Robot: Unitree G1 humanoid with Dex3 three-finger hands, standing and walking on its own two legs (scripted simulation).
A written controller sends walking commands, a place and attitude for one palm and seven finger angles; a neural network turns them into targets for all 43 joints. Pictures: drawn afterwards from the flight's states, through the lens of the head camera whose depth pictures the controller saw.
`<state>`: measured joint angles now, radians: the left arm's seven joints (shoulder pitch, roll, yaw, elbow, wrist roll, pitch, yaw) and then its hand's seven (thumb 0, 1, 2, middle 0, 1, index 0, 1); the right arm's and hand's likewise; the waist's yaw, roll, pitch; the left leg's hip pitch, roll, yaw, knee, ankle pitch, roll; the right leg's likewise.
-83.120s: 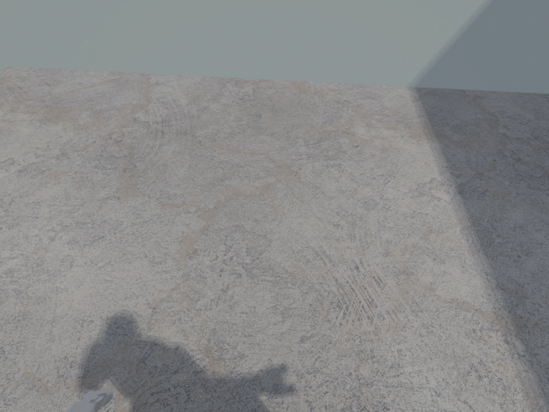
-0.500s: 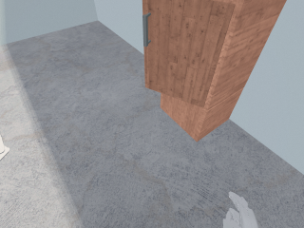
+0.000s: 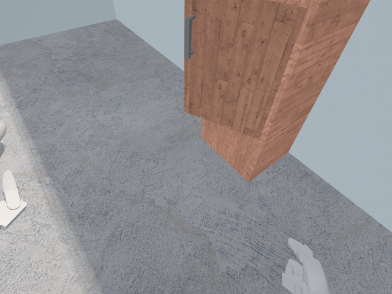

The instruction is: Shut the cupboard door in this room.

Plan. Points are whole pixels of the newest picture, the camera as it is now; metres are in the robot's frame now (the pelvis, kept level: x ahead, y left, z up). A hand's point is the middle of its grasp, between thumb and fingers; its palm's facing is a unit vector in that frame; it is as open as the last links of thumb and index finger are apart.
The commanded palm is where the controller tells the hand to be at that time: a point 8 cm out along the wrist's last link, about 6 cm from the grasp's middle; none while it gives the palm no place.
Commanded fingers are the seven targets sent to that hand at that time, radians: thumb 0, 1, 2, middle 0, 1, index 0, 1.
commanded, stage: stop stepping back and stand still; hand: left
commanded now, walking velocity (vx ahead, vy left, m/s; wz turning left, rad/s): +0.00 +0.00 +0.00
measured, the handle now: (190, 37) +1.00 +0.06 +0.05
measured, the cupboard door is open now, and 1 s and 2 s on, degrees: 25 25 25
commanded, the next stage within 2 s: let the arm hang, fingers relaxed in 0.60 s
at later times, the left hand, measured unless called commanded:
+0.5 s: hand out of the picture +0.15 +0.28 +0.15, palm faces +0.45 -0.79 -0.43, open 7.4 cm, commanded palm +0.09 +0.31 +0.18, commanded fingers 0.00 0.90 0.90 -0.20 -0.30 -0.20 -0.30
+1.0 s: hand out of the picture +0.03 +0.19 -0.16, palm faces -0.03 -0.98 -0.18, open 7.4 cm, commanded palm none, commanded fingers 0.00 0.90 0.90 -0.20 -0.30 -0.20 -0.30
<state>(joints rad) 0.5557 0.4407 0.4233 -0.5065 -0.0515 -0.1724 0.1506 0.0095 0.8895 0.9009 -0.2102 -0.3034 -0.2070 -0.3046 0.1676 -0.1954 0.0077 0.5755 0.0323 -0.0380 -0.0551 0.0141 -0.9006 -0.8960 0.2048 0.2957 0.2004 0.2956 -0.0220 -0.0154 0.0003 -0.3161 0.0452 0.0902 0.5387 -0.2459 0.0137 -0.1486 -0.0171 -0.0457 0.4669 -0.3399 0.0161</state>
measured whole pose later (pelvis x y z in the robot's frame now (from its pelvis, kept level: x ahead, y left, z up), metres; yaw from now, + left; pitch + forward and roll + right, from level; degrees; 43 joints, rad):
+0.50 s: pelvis -0.05 +0.01 +0.00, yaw +1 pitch -1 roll -2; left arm 0.53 0.37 0.37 -0.44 -0.03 -0.15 0.16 0.01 0.89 0.90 -0.21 -0.30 -0.21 -0.30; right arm 0.23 -0.18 0.03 0.64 0.02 -0.07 -0.06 0.02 -0.90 -0.90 0.21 0.30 0.20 0.30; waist 0.01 0.03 0.00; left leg -0.33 0.04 0.07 0.49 -0.15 0.03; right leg -0.15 -0.01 -0.07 0.42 -0.25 0.02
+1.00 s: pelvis -0.04 +0.01 -0.01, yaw +2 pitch +0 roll +0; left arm 0.29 0.20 -0.03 0.78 0.02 0.06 0.00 0.01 0.91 0.90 -0.20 -0.30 -0.20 -0.30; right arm 0.18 -0.29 0.02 0.88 -0.02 0.01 0.02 0.01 -0.90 -0.90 0.20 0.30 0.20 0.30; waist -0.02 -0.01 0.05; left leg -0.36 0.00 0.08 0.56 -0.20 0.04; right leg -0.22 -0.06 -0.06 0.57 -0.34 0.04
